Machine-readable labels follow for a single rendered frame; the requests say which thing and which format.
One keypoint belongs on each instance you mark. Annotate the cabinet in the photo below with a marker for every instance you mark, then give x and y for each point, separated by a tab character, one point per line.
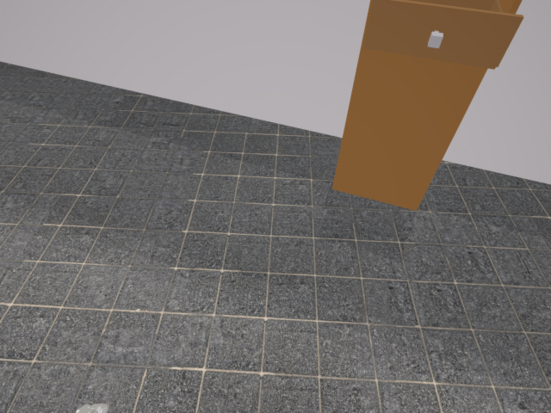
404	112

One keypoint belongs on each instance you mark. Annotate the drawer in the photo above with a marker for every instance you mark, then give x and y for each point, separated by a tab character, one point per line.
475	32

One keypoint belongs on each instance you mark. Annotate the handle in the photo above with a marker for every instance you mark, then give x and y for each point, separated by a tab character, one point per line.
435	39

